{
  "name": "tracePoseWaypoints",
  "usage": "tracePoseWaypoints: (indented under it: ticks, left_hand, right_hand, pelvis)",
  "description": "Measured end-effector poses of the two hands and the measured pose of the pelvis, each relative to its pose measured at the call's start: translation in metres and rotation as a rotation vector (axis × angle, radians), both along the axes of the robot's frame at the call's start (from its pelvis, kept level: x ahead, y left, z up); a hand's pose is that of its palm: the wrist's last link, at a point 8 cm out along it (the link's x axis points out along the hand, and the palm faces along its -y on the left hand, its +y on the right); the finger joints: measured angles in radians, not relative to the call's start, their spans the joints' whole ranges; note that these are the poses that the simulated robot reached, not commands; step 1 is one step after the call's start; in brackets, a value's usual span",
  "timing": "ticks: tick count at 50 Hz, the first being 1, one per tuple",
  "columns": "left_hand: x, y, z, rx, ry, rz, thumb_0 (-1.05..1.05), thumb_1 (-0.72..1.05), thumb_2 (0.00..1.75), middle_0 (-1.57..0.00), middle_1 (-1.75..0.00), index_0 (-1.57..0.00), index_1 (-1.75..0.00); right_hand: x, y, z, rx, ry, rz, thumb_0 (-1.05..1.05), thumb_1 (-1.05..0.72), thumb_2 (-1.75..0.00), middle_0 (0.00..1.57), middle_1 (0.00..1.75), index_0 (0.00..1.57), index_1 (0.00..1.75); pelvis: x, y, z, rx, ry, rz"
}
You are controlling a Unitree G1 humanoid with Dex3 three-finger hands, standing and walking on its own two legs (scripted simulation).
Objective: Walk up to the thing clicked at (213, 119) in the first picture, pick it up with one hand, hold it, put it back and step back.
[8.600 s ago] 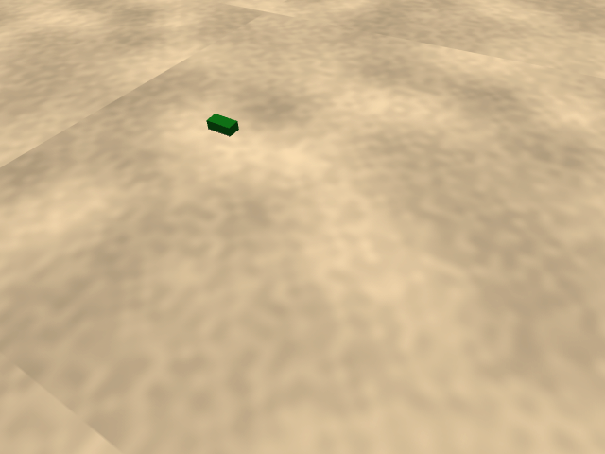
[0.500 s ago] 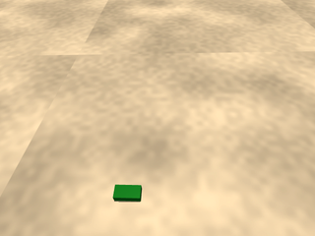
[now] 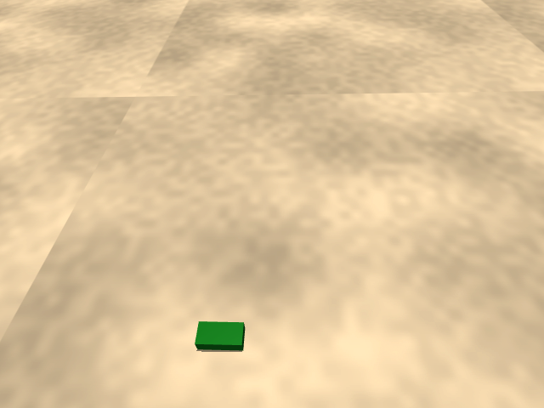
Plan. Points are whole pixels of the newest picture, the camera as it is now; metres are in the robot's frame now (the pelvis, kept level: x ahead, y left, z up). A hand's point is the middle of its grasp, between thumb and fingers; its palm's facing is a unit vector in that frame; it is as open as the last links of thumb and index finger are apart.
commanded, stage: stand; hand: left
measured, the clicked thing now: (220, 335) +0.51 +0.23 -0.76
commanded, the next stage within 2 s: walk up in 0.10 s
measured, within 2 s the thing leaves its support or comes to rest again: neither
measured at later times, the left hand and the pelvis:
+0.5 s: hand out of the picture +0.12 +0.23 -0.15, palm faces -0.04 -0.92 -0.40, open 7.4 cm; pelvis +0.06 -0.04 -0.01, yaw -2 degrees
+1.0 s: hand (147, 398) +0.19 +0.24 -0.16, palm faces -0.02 -0.92 -0.39, open 7.4 cm; pelvis +0.09 -0.03 -0.02, yaw -1 degrees
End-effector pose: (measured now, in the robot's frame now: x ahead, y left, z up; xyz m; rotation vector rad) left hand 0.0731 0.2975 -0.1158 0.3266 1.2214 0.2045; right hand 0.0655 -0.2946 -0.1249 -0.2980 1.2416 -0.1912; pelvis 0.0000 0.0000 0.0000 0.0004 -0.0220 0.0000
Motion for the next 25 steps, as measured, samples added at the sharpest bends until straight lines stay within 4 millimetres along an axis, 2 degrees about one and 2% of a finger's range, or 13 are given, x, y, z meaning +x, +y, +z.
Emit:
tracePoseWaypoints:
  ticks: [7, 10, 14, 18, 21, 25]
  left_hand:
    - [-0.002, 0.002, -0.002, -0.009, -0.004, 0.001, 0.01, 0.90, 0.90, -0.20, -0.30, -0.21, -0.30]
    - [-0.001, 0.006, -0.005, -0.011, -0.008, 0.003, 0.01, 0.90, 0.90, -0.20, -0.30, -0.21, -0.30]
    - [0.009, 0.006, -0.007, 0.008, 0.017, -0.009, 0.01, 0.90, 0.90, -0.20, -0.30, -0.21, -0.30]
    - [0.028, -0.006, -0.004, 0.032, -0.004, -0.033, 0.01, 0.90, 0.90, -0.20, -0.30, -0.21, -0.30]
    - [0.037, -0.018, -0.002, 0.049, -0.021, -0.036, 0.01, 0.90, 0.90, -0.20, -0.30, -0.21, -0.30]
    - [0.045, -0.030, 0.006, 0.045, -0.022, -0.028, 0.01, 0.90, 0.90, -0.20, -0.30, -0.21, -0.30]
  right_hand:
    - [-0.001, -0.001, 0.000, -0.002, -0.009, 0.000, 0.01, -0.91, -0.90, 0.20, 0.30, 0.20, 0.30]
    - [-0.004, -0.007, 0.000, -0.012, -0.037, -0.010, 0.01, -0.91, -0.90, 0.20, 0.30, 0.20, 0.30]
    - [-0.016, -0.025, -0.002, -0.030, -0.029, -0.043, 0.01, -0.90, -0.90, 0.20, 0.30, 0.20, 0.30]
    - [-0.024, -0.053, -0.011, -0.046, 0.037, -0.061, 0.01, -0.90, -0.90, 0.20, 0.30, 0.20, 0.30]
    - [-0.016, -0.066, -0.016, -0.051, 0.076, -0.078, 0.01, -0.91, -0.90, 0.20, 0.30, 0.20, 0.30]
    - [0.009, -0.068, -0.010, -0.042, 0.054, -0.069, 0.01, -0.91, -0.90, 0.20, 0.30, 0.20, 0.30]
  pelvis:
    - [0.001, 0.000, -0.002, 0.001, -0.005, -0.006]
    - [0.008, -0.001, -0.007, 0.007, -0.011, -0.017]
    - [0.020, -0.012, -0.012, 0.028, -0.016, -0.029]
    - [0.034, -0.028, -0.019, 0.022, -0.035, -0.037]
    - [0.045, -0.038, -0.021, 0.007, -0.043, -0.033]
    - [0.058, -0.041, -0.013, 0.009, -0.038, -0.040]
